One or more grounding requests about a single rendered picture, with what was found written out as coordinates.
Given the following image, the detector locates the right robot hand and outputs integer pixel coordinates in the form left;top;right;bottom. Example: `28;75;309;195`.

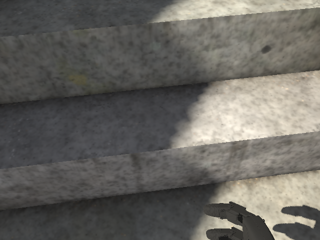
203;201;275;240

